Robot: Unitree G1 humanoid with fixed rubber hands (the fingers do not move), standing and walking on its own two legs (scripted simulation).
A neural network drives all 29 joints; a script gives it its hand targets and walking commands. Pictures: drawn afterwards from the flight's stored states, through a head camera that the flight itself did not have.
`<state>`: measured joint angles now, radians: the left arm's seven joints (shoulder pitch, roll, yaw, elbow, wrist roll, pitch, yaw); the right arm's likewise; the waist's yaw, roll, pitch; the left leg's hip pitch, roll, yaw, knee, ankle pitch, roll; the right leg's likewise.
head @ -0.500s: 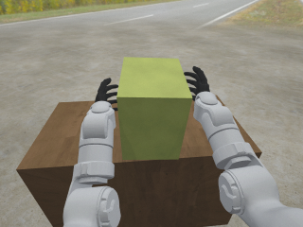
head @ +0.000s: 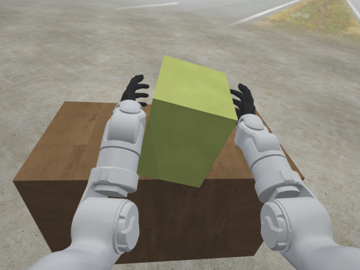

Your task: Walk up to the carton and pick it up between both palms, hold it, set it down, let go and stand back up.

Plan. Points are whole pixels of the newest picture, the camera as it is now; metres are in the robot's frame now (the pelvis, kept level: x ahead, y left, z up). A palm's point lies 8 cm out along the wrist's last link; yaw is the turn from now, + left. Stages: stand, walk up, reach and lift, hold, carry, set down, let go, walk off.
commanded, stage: hold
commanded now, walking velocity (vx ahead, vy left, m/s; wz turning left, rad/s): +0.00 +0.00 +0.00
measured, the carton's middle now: (182, 121) +0.44 +0.02 +0.17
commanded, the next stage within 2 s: none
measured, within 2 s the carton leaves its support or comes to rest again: neither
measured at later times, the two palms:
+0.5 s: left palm (149, 103) +0.44 +0.10 +0.21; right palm (249, 112) +0.45 -0.15 +0.19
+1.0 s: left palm (143, 109) +0.37 +0.11 +0.23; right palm (261, 104) +0.39 -0.14 +0.26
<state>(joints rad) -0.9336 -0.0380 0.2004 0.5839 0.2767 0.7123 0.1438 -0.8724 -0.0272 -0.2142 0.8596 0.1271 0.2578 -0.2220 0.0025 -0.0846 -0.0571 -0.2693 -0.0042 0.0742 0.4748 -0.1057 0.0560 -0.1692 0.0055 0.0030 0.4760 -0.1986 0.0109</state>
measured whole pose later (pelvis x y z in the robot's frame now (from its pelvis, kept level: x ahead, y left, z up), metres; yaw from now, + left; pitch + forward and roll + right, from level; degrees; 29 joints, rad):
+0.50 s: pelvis +0.05 -0.02 +0.00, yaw +0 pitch -3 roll -1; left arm -0.86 -0.05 0.18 0.51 0.27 0.74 0.13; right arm -0.86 -0.03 -0.20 0.75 0.14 0.37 -0.25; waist 0.00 -0.02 -0.06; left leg -0.26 0.00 0.07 0.47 -0.17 0.04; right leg -0.16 0.01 0.00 0.47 -0.26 0.01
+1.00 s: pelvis +0.04 -0.02 +0.00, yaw +0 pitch -10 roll -1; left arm -0.66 -0.12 0.27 0.16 0.24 0.85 0.09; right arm -0.78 -0.01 -0.07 0.47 0.20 0.54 -0.32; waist -0.03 0.01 -0.05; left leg -0.13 0.00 0.05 0.47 -0.16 0.03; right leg -0.02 0.02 0.00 0.45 -0.26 0.00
